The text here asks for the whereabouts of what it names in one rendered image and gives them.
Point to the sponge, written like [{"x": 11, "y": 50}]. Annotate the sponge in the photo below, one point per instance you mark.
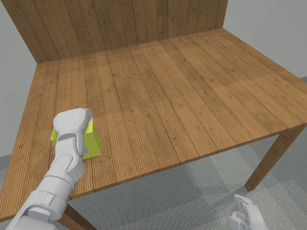
[{"x": 91, "y": 141}]

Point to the right robot hand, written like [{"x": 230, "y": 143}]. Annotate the right robot hand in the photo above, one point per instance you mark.
[{"x": 252, "y": 214}]

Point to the table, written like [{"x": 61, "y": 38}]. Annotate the table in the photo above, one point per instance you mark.
[{"x": 166, "y": 85}]

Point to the robot left forearm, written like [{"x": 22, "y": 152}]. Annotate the robot left forearm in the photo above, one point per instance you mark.
[{"x": 49, "y": 200}]

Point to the robot left upper arm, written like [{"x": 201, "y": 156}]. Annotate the robot left upper arm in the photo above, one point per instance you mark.
[{"x": 27, "y": 223}]

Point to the left robot hand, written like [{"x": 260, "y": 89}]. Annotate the left robot hand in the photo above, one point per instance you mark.
[{"x": 74, "y": 119}]

